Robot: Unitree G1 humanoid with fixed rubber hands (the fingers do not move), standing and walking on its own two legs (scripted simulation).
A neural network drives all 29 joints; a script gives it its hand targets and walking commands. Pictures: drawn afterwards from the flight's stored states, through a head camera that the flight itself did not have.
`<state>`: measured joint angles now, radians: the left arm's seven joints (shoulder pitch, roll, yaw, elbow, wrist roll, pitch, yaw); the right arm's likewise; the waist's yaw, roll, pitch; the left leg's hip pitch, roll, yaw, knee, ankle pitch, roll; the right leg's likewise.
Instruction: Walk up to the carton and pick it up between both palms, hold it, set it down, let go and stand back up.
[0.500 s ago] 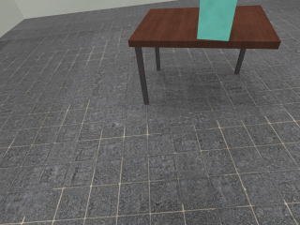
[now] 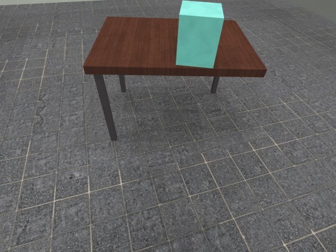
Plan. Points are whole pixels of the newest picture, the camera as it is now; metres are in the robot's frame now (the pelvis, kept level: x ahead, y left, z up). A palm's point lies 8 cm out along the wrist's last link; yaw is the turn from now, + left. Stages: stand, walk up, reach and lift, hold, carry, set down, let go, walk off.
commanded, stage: walk up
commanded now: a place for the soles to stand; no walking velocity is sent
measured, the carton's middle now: (198, 34) +1.13 -0.11 +0.02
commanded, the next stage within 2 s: none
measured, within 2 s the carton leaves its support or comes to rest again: neither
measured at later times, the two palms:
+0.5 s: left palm (129, 179) +0.37 +0.15 -0.12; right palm out of the picture +0.17 -0.28 -0.14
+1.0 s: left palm (115, 159) +0.46 +0.21 -0.15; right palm (250, 151) +0.49 -0.27 -0.11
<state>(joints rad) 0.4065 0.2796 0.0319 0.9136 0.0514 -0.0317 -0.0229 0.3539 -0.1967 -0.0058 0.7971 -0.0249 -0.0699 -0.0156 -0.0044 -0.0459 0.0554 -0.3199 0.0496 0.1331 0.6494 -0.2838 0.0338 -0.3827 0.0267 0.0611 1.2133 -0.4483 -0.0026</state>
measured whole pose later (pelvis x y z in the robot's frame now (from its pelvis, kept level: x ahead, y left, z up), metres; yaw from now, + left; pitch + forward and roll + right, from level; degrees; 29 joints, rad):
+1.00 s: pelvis +0.45 -0.03 +0.00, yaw -7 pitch -3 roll +0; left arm 0.44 0.25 -0.01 0.91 0.05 -0.01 -0.02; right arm 0.34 -0.16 -0.01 0.78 -0.02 -0.05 -0.01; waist 0.01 -0.05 0.07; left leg -0.36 0.01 0.07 0.67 -0.25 0.05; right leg -0.31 -0.01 -0.03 1.14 -0.52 -0.01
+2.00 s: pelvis +0.63 -0.12 +0.01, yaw -4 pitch -2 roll +0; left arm 0.20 0.25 -0.04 1.00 0.00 0.01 0.01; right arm 0.24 -0.23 0.02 0.92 0.01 -0.01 -0.01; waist 0.01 0.00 0.05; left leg -0.25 0.01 -0.01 0.56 -0.28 -0.01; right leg -0.30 -0.05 -0.13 0.53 -0.20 -0.02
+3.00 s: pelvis +0.70 -0.01 +0.01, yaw -9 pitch -1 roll +0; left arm 0.30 0.22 -0.01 0.96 0.00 0.00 0.01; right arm 0.23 -0.21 0.03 0.94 -0.02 0.01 -0.01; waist 0.00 0.02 0.05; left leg -0.24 0.06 0.14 0.58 -0.31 0.00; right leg -0.28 0.01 0.02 0.59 -0.29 -0.01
